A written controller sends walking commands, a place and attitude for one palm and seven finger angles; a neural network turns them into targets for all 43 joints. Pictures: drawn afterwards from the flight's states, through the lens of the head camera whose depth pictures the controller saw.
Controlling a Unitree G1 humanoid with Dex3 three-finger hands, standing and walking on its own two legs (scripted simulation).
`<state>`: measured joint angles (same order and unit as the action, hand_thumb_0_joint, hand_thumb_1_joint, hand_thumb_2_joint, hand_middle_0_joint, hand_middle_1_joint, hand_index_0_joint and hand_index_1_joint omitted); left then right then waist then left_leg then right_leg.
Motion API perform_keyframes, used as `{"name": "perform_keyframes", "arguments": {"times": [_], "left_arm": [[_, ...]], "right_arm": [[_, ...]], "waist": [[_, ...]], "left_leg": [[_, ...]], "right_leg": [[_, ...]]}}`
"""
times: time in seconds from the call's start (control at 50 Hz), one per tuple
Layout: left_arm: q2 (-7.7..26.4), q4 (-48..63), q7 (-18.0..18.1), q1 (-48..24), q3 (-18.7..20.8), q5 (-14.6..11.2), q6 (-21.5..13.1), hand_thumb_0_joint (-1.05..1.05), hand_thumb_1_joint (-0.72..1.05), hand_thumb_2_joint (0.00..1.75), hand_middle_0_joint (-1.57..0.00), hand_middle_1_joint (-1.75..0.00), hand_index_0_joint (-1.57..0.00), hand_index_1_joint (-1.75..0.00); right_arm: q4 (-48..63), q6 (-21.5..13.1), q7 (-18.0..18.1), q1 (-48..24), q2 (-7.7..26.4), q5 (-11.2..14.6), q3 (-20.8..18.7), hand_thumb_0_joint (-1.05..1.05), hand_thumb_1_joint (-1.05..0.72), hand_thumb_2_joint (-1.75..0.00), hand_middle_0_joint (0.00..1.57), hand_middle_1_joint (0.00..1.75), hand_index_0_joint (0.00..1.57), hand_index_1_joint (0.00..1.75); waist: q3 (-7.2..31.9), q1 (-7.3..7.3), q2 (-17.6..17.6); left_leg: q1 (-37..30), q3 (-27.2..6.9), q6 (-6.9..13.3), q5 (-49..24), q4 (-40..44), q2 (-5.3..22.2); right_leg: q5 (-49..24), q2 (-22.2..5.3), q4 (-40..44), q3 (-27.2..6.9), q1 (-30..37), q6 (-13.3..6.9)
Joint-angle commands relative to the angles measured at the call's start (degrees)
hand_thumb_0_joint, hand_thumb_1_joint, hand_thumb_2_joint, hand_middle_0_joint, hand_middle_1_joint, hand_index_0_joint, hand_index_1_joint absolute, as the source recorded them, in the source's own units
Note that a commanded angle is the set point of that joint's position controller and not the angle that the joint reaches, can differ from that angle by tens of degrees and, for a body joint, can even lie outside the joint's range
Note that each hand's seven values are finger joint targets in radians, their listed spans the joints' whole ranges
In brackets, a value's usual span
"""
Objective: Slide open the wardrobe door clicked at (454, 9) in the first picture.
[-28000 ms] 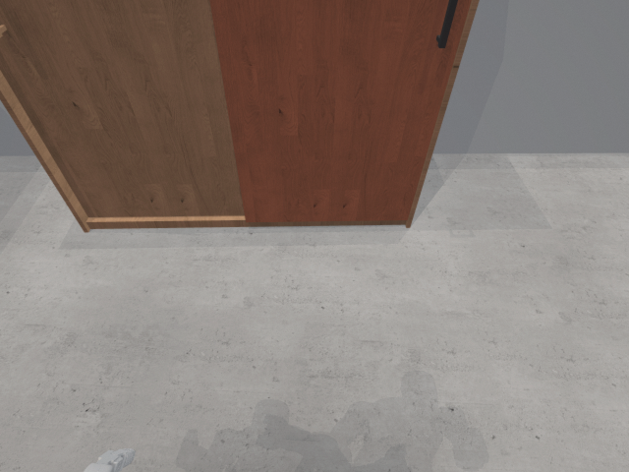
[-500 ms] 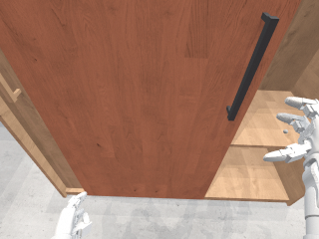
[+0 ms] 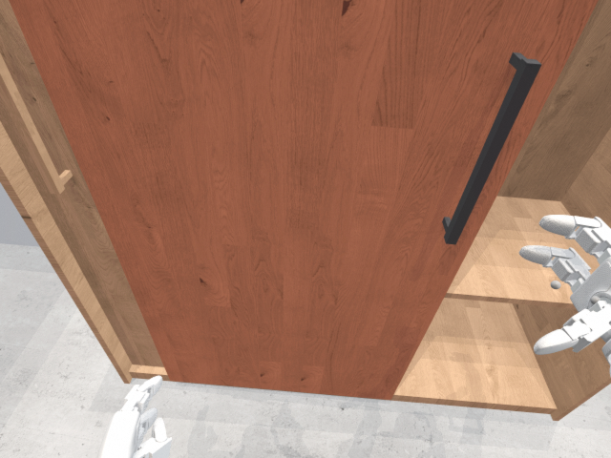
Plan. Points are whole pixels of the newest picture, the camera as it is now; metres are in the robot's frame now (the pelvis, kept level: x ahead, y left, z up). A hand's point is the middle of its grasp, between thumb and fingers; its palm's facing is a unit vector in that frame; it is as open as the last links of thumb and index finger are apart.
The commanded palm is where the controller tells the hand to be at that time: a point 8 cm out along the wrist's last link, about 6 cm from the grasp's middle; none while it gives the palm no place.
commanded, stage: draw the hand back to the body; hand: right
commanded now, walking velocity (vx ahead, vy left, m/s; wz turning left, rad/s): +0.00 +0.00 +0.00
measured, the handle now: (479, 161) +0.49 -0.23 +0.19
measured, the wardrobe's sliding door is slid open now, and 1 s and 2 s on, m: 0.54 0.54 0.54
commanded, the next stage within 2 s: step back with the hand held close in 1.32 s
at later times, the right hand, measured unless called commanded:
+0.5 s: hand (588, 330) +0.23 -0.27 +0.16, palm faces +0.42 +0.86 -0.28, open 13.1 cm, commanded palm +0.19 -0.31 +0.17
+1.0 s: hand (589, 332) +0.22 -0.26 +0.17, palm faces +0.42 +0.82 -0.37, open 8.3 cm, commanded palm +0.17 -0.30 +0.19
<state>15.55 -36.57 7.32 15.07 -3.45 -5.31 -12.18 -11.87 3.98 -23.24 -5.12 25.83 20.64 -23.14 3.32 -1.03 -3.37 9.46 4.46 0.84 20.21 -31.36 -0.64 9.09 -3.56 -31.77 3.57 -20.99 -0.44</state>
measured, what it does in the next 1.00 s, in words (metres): stands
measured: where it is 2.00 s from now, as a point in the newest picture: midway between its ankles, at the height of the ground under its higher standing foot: outside the picture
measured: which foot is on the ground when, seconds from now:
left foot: down 0.00-1.00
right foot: down 0.00-1.00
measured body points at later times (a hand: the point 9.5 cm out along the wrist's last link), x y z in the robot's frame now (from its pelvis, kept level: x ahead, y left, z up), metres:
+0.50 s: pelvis +0.01 -0.01 +0.01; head -0.01 +0.00 +0.46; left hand +0.22 +0.20 -0.06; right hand +0.20 -0.32 +0.17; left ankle -0.03 +0.11 -0.73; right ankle +0.09 -0.12 -0.73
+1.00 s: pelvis +0.03 +0.00 +0.01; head +0.00 +0.01 +0.46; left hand +0.22 +0.23 -0.06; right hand +0.19 -0.30 +0.19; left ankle -0.03 +0.11 -0.73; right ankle +0.09 -0.12 -0.73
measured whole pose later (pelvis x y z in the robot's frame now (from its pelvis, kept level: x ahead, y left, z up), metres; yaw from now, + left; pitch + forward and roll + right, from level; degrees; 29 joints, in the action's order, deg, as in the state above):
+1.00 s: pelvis +0.03 +0.00 +0.01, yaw +1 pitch -5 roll +0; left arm 14.1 -36.7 4.5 11.1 -0.6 0.1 -6.4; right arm 23.8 -4.8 5.0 28.0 20.0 5.1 -19.1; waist -0.2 -4.2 -2.6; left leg -2.2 2.8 0.2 17.5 -20.2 0.3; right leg 8.6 -2.2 -23.5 5.4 -10.0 -0.6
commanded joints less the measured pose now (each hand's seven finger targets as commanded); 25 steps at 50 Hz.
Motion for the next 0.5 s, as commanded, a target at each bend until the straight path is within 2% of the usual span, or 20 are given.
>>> {"name": "perform_keyframes", "arguments": {"times": [0.0,0.04,0.08,0.12,0.16,0.18,0.22,0.24,0.26,0.28,0.3,0.34,0.38,0.42,0.48], "left_arm": [[6.2,11.6,-1.0,-10.2,2.6,0.2,-5.1,0.0,0.9,0.9,-0.2,-0.3,-0.2,-0.3],[6.2,11.7,-1.0,-10.1,2.7,0.2,-5.4,0.0,0.9,0.9,-0.2,-0.3,-0.2,-0.3],[6.2,11.6,-0.9,-10.1,2.6,0.3,-5.6,0.0,0.9,0.9,-0.2,-0.3,-0.2,-0.3],[6.2,11.4,-0.6,-9.9,2.6,0.5,-5.9,0.0,0.9,0.9,-0.2,-0.3,-0.2,-0.3],[6.0,11.0,-0.2,-10.0,2.4,0.6,-6.3,0.0,0.9,0.9,-0.2,-0.3,-0.2,-0.3],[5.9,11.0,-0.1,-10.1,2.2,0.8,-6.6,0.0,0.9,0.9,-0.2,-0.3,-0.2,-0.3],[5.8,10.7,0.0,-9.9,2.1,0.9,-7.0,0.0,0.9,0.9,-0.2,-0.3,-0.2,-0.3],[5.9,9.4,-0.8,-11.3,2.5,3.4,-6.5,0.0,0.9,0.9,-0.2,-0.3,-0.2,-0.3],[5.7,8.6,-0.9,-11.3,2.5,3.7,-6.3,0.0,0.9,0.9,-0.2,-0.3,-0.2,-0.3],[5.9,8.6,-1.0,-11.0,2.7,3.7,-5.9,0.0,0.9,0.9,-0.2,-0.3,-0.2,-0.3],[5.5,8.3,-1.2,-11.2,2.7,3.8,-5.1,0.0,0.9,0.9,-0.2,-0.3,-0.2,-0.3],[5.4,8.3,-1.4,-11.2,3.0,4.2,-3.7,0.0,0.9,0.9,-0.2,-0.3,-0.2,-0.3],[5.6,8.0,-1.5,-11.0,3.4,4.5,-2.9,0.0,0.9,0.9,-0.2,-0.3,-0.2,-0.3],[5.2,8.3,-1.5,-11.5,3.4,4.8,-2.0,0.0,0.9,0.9,-0.2,-0.3,-0.2,-0.3],[5.1,7.8,-1.4,-12.1,3.4,5.2,-1.4,0.0,0.9,0.9,-0.2,-0.3,-0.2,-0.3]], "right_arm": [[16.8,-2.7,2.9,-7.6,13.5,2.5,-8.0,0.0,0.55,-0.2,0.25,1.15,0.25,1.15],[19.2,-2.2,3.4,-7.1,12.0,2.1,-6.7,0.0,0.55,-0.2,0.25,1.15,0.25,1.15],[22.7,-2.0,4.0,-7.4,12.0,1.5,-6.0,0.0,0.55,-0.2,0.25,1.15,0.25,1.15],[25.3,-1.8,4.1,-7.1,12.2,1.1,-6.1,0.0,0.55,-0.2,0.25,1.15,0.25,1.15],[28.6,-2.2,3.9,-8.9,11.6,0.9,-4.9,0.0,0.48,-0.24,0.25,1.11,0.25,1.11],[30.1,-2.4,4.0,-7.7,11.8,1.3,-5.3,0.0,0.44,-0.25,0.25,1.09,0.25,1.09],[31.3,-2.6,3.8,-4.9,10.9,1.5,-5.3,0.0,0.37,-0.29,0.24,1.04,0.24,1.04],[35.4,-6.7,14.1,-4.2,14.6,-8.0,-5.6,0.0,0.33,-0.31,0.24,1.02,0.24,1.02],[32.6,-7.8,18.5,1.7,7.7,-8.8,-2.2,0.0,0.3,-0.32,0.24,1.0,0.24,1.0],[32.4,-8.1,20.6,5.2,6.3,-9.3,-1.4,0.0,0.26,-0.34,0.24,0.98,0.24,0.98],[33.1,-8.6,22.3,7.0,4.7,-10.7,-0.2,0.0,0.22,-0.36,0.24,0.96,0.24,0.96],[35.6,-9.9,24.8,9.0,4.9,-12.0,-0.3,0.0,0.15,-0.39,0.24,0.92,0.24,0.92],[37.0,-11.1,26.6,10.8,5.8,-13.0,-1.0,0.0,0.08,-0.43,0.23,0.87,0.23,0.87],[39.2,-11.6,27.8,10.9,6.1,-13.8,-1.2,0.0,0.01,-0.46,0.23,0.83,0.23,0.83],[42.0,-12.3,29.0,10.5,6.8,-14.9,-1.3,0.0,-0.1,-0.51,0.23,0.77,0.23,0.77]], "waist": [[6.7,-3.21,2.0],[5.5,-2.64,0.8],[4.8,-2.45,-1.1],[4.9,-2.08,-2.1],[5.7,-1.58,-3.7],[6.3,-1.9,-2.8],[7.1,-2.09,-3.7],[-0.9,-3.04,-4.2],[-2.1,-1.69,-3.2],[-1.8,-2.2,-0.1],[-1.7,-1.77,-1.2],[0.7,-2.01,-0.9],[3.0,-2.48,1.3],[3.9,-2.53,0.8],[3.6,-2.61,-2.1]], "left_leg": [[10.8,-3.2,-1.3,-6.5,8.5,0.0],[11.8,-3.2,-1.5,-6.0,8.5,-0.1],[12.0,-3.4,-1.5,-5.5,8.9,-0.3],[12.1,-3.0,-1.3,-6.4,8.9,-0.5],[11.7,-2.4,-1.0,-6.3,8.6,-0.8],[10.8,-2.5,-1.1,-7.2,8.8,-0.9],[10.0,-1.8,-0.7,-8.7,8.5,-1.0],[13.8,-4.6,-0.2,-5.3,14.2,-0.3],[13.8,-3.6,0.0,-3.7,13.8,0.6],[12.4,-3.3,0.1,-3.7,13.7,0.5],[11.7,-3.3,0.2,-3.9,13.3,0.7],[9.0,-3.2,0.1,-4.8,12.8,0.7],[6.3,-3.1,0.1,-6.8,12.9,0.5],[5.2,-3.2,0.1,-7.8,13.0,0.7],[3.9,-3.4,0.3,-9.1,14.2,0.5]], "right_leg": [[1.5,2.2,3.6,-3.8,13.7,-1.9],[2.0,2.1,3.7,-3.6,14.3,-1.9],[2.3,2.1,3.7,-3.6,14.7,-2.0],[1.8,2.1,4.0,-3.8,15.8,-2.0],[1.9,2.1,4.5,-4.1,17.3,-1.9],[0.9,2.1,4.1,-4.1,17.6,-2.0],[-0.2,2.2,4.6,-4.3,18.8,-1.8],[3.5,2.6,5.9,-4.3,16.8,-1.5],[6.6,2.2,6.8,-4.6,16.8,-1.1],[7.5,2.1,7.3,-5.1,16.0,-1.1],[7.3,1.5,7.7,-4.7,16.9,-1.0],[6.6,1.3,8.9,-4.4,18.5,-1.1],[4.0,1.1,9.5,-4.0,19.5,-1.3],[2.2,1.1,10.0,-3.6,20.9,-1.3],[0.5,1.2,10.5,-3.2,22.3,-1.3]]}}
